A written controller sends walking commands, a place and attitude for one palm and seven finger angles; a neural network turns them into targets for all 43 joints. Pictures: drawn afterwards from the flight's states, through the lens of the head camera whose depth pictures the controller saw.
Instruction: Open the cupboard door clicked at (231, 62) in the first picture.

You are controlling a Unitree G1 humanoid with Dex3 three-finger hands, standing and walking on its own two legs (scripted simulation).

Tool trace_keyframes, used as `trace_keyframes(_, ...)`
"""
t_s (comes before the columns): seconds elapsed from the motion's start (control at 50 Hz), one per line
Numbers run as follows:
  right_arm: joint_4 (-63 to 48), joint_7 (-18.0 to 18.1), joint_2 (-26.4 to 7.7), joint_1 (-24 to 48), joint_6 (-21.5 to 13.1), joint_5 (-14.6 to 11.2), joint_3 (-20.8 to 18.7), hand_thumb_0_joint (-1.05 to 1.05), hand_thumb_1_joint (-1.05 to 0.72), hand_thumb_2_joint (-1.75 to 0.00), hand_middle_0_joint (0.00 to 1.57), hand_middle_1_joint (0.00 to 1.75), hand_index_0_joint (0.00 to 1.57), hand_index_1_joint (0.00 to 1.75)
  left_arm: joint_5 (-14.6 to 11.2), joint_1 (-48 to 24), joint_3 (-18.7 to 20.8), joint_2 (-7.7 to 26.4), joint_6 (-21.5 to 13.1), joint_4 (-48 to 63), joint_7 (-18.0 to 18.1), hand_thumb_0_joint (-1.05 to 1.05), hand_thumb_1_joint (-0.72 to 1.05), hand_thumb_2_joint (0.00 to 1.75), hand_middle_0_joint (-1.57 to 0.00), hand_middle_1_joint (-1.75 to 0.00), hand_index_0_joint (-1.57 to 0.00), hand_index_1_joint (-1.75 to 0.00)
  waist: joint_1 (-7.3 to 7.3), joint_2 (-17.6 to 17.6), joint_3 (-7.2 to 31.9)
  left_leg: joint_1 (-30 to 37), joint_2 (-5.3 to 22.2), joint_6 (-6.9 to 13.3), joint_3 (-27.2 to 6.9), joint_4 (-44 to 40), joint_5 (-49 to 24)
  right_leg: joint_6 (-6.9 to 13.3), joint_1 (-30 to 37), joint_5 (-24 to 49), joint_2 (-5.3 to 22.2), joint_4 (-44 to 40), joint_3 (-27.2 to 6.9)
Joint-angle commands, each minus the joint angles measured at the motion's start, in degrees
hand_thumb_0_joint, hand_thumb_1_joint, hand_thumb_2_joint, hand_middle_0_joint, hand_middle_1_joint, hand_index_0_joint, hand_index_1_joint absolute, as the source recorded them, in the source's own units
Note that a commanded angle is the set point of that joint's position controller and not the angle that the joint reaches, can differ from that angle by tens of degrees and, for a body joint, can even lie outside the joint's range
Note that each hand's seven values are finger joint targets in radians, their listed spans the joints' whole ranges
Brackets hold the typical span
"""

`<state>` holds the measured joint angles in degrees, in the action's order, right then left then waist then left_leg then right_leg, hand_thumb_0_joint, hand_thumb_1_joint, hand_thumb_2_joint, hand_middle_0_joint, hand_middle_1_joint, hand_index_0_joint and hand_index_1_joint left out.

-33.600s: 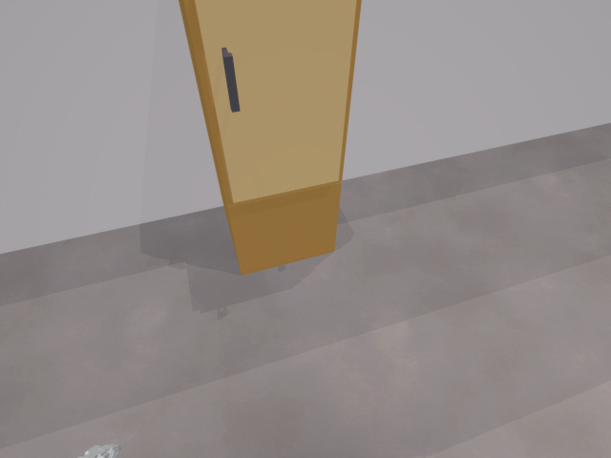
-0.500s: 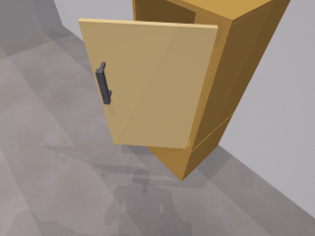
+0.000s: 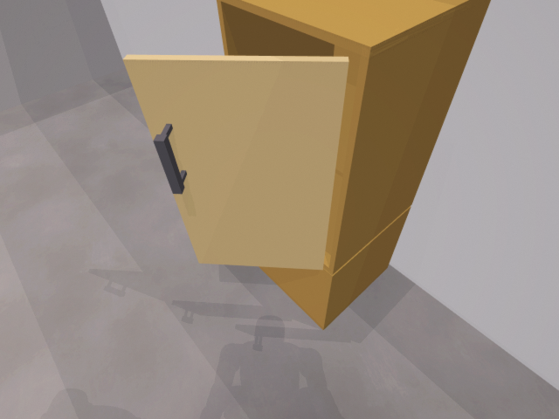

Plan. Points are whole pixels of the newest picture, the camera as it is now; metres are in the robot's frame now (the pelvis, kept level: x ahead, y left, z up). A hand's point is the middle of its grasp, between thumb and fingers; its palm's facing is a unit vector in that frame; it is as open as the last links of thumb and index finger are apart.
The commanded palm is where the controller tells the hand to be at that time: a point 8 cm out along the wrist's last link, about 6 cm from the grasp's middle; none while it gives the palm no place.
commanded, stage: come to a stop and stand still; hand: left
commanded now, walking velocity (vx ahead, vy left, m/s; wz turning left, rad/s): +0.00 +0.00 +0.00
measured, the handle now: (173, 159) +0.55 +0.23 +0.06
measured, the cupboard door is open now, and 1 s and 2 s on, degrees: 43 43 43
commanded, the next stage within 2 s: look again from close up in 0.58 s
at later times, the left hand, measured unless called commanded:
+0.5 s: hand out of the picture +0.02 +0.16 -0.17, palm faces +0.02 -0.98 -0.20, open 7.3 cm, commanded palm none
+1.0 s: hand out of the picture +0.04 +0.17 -0.17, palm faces +0.02 -0.98 -0.22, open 7.3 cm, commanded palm none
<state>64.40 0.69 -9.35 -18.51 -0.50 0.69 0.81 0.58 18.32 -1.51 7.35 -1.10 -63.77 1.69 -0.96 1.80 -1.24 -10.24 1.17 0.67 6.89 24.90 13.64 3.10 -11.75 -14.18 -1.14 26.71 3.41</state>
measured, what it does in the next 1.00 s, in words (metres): stands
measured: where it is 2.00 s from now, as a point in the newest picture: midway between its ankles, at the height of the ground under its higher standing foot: outside the picture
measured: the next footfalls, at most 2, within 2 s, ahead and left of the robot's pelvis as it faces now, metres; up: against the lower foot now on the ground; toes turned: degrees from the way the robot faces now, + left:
none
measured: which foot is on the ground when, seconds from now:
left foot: down 0.00-1.00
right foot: down 0.00-1.00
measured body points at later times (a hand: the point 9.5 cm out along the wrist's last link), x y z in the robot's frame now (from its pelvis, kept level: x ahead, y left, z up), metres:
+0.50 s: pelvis +0.02 -0.01 +0.00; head +0.03 -0.02 +0.45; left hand +0.02 +0.21 -0.16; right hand +0.02 -0.23 -0.16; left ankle +0.00 +0.11 -0.74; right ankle +0.00 -0.08 -0.74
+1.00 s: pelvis +0.03 -0.01 +0.00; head +0.04 -0.01 +0.45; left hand +0.04 +0.22 -0.15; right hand +0.04 -0.23 -0.16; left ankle +0.00 +0.11 -0.74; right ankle +0.00 -0.08 -0.74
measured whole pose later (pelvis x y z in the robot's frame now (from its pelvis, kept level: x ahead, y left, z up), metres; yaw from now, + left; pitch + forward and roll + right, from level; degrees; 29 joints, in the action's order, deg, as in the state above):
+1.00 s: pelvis +0.03 -0.01 +0.00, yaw +0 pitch -1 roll +1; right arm 65.9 1.7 -9.2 -14.0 -1.3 0.7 0.7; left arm 0.8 14.6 -0.3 9.7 -1.5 -64.0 1.8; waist -0.1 0.0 -1.6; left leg -6.5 1.6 -0.3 6.4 22.0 14.7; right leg 3.6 -7.9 -15.4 -1.8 23.8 3.8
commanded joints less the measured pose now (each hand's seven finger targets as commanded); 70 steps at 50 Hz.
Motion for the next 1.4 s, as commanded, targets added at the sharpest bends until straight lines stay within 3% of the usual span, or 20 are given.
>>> trace_keyframes(0.0,-0.51,0.59,-3.3,-3.02,-1.24,0.03,-0.6,0.0,-0.9,-0.9,0.2,0.3,0.2,0.3,-0.2,1.56,1.27,7.11,-1.56,1.89,0.51,0.0,0.9,0.9,-0.2,-0.3,-0.2,-0.3,0.29,-2.42,-3.52,-1.02,4.42,0.91,-5.91,-4.54,-0.37,0.54,-2.88,0.21,7.82,-8.97,-10.15)
trace_keyframes(0.22,0.64,1.17,-2.86,-2.53,-1.48,-0.05,-0.7,0.0,-0.9,-0.9,0.2,0.3,0.2,0.3,-0.14,2.39,1.39,6.6,-1.62,0.49,0.67,0.0,0.9,0.9,-0.2,-0.3,-0.2,-0.3,0.7,-2.13,-1.78,0.05,5.12,0.6,-5.65,-4.26,-4.59,0.12,0.96,11.59,7.95,-7.21,-8.72)
trace_keyframes(0.42,0.58,1.44,-3.45,-1.28,-1.56,0.01,-0.99,0.0,-0.9,-0.9,0.2,0.3,0.2,0.3,-0.01,1.78,1.83,7.29,-1.51,0.89,0.74,0.0,0.9,0.9,-0.2,-0.3,-0.2,-0.3,0.95,-2.62,-1.48,1.2,5.61,0.64,-5.74,-4.32,-7.56,-0.12,2.22,16.61,7.92,-6.22,-7.74)
trace_keyframes(0.5,0.5,1.49,-3.94,-0.46,-1.5,0.0,-1.02,0.0,-0.9,-0.9,0.2,0.3,0.2,0.3,0.01,1.26,1.86,7.53,-1.34,1.02,0.69,0.0,0.9,0.9,-0.2,-0.3,-0.2,-0.3,1.1,-2.07,-2.63,1.28,5.78,0.67,-5.74,-4.8,-7.4,-0.06,1.57,15.55,7.87,-6.41,-7.64)
trace_keyframes(0.74,0.0,1.53,-5.36,0.79,-1.72,0.1,-1.2,0.0,-0.9,-0.9,0.2,0.3,0.2,0.3,-0.01,0.12,2.28,8.8,-1.37,1.62,0.53,0.0,0.9,0.9,-0.2,-0.3,-0.2,-0.3,1.18,-2.28,-0.33,3.05,6.11,0.72,-5.95,-5.2,-9.29,0.06,2.91,17.38,8.01,-6.18,-7.73)
trace_keyframes(1.08,0.48,1.55,-5.38,1.48,-1.52,0.14,-1.3,0.0,-0.9,-0.9,0.2,0.3,0.2,0.3,0.09,-0.7,2.38,9.09,-1.25,1.66,0.47,0.0,0.9,0.9,-0.2,-0.3,-0.2,-0.3,1.14,-2.67,-1.97,2.82,6.17,0.73,-6.14,-6.01,-8.13,0.07,2.23,15.79,7.94,-7.24,-7.92)
trace_keyframes(1.2,0.47,1.59,-6.14,1.6,-1.68,0.1,-1.34,0.0,-0.9,-0.9,0.2,0.3,0.2,0.3,-0.01,-0.55,2.43,9.44,-1.37,1.67,0.48,0.0,0.9,0.9,-0.2,-0.3,-0.2,-0.3,1.16,-2.33,-0.28,3.57,6.18,0.71,-6.19,-5.71,-9.59,0.01,3.36,18.16,8.26,-6.87,-7.97)
trace_keyframes(1.22,-3.81,1.15,-6.22,6.55,-1.75,-0.69,-1.76,0.0,-0.9,-0.9,0.2,0.3,0.2,0.3,0.56,5.61,2.49,8.54,-1.89,-0.67,3.19,0.0,0.9,0.9,-0.2,-0.3,-0.2,-0.3,2.97,-4.25,-2.66,-3.28,5.77,-1.04,-1.65,9.69,-8.12,-5.48,3.06,49.48,12.9,-5.25,-11.96)
trace_keyframes(1.24,-23.53,3.63,-15.97,4.61,-10.21,-3.6,-2.19,0.0,-0.9,-0.9,0.2,0.3,0.2,0.3,-12.04,-37.1,9.39,22.73,-14.8,84.22,0.94,0.0,0.88,0.89,-0.2,-0.32,-0.2,-0.32,-3.54,4.88,25.18,10.52,-1.37,1.4,-5.51,-0.56,-16.07,-1.63,9.65,38.14,7.02,-0.75,-8.26)
trace_keyframes(1.26,-21.69,5.34,-12.13,8.65,-14.35,-2.26,-1.96,0.0,-0.9,-0.9,0.2,0.3,0.2,0.3,-7.12,-13.14,10.44,19.82,-12.51,71.1,3.0,0.0,0.85,0.88,-0.2,-0.33,-0.2,-0.33,2.08,16.13,25.66,12.79,-0.47,2.07,-4.74,-1.0,-26.31,0.34,8.32,23.89,3.23,1.75,-6.38)
trace_keyframes(1.28,-22.57,4.88,-9.57,8.29,-15.78,-3.52,-2.56,0.0,-0.9,-0.9,0.2,0.3,0.2,0.3,-9.59,1.23,3.78,7.25,-5.8,63.99,4.0,0.0,0.83,0.87,-0.21,-0.34,-0.21,-0.34,0.45,13.9,16.11,8.35,0.92,-0.06,-6.94,-0.43,-27.36,-0.22,1.88,13.25,2.62,1.12,-2.31)
trace_keyframes(1.3,-20.92,4.77,-10.19,7.13,-15.71,-3.55,-2.67,0.0,-0.9,-0.9,0.2,0.3,0.2,0.3,-10.92,1.5,3.01,1.98,-5.47,59.51,2.54,0.0,0.81,0.86,-0.21,-0.36,-0.21,-0.36,-1.23,2.04,7.01,3.79,1.09,0.6,-6.68,1.59,-22.22,-1.39,-4.04,12.46,2.05,0.28,0.02)
trace_keyframes(1.32,-24.48,4.28,-12.42,8.33,-16.47,-2.98,-3.68,0.0,-0.9,-0.9,0.2,0.3,0.2,0.3,-11.92,-4.68,6.44,6.22,-8.62,61.17,1.16,0.0,0.78,0.85,-0.21,-0.37,-0.21,-0.37,-2.52,-4.88,1.05,-1.64,0.09,1.28,-7.83,3.96,-14.55,-2.3,-9.23,10.94,1.97,0.54,0.62)
trace_keyframes(1.34,-25.43,4.05,-13.37,7.18,-16.78,-1.95,-4.54,0.0,-0.9,-0.9,0.2,0.3,0.2,0.3,-12.26,-3.92,9.34,8.21,-12.36,58.57,-0.9,0.0,0.76,0.84,-0.21,-0.39,-0.21,-0.39,-3.06,-10.42,2.43,-5.2,-0.53,1.31,-7.42,6.6,-9.13,-2.91,-13.25,6.5,1.96,1.77,1.07)
trace_keyframes(1.36,-27.1,3.66,-12.84,7.68,-17.09,-1.22,-4.79,0.0,-0.9,-0.9,0.2,0.3,0.2,0.3,-12.98,2.1,9.53,5.59,-15.93,52.71,-3.56,0.0,0.74,0.83,-0.21,-0.4,-0.21,-0.4,-1.44,-14.66,1.47,-10.48,-0.9,0.98,-7.42,9.1,-5.17,-3.15,-16.28,3.0,1.82,4.2,1.13)
trace_keyframes(1.38,-29.4,2.71,-12.59,8.88,-17.54,-1.38,-5.12,0.0,-0.9,-0.9,0.2,0.3,0.2,0.3,-13.47,8.64,10.8,5.04,-19.64,48.82,-6.81,0.0,0.71,0.82,-0.21,-0.42,-0.21,-0.42,1.68,-11.51,2.7,-14.09,-1.84,0.28,-6.85,11.41,-4.03,-2.5,-16.24,2.44,2.05,7.32,0.34)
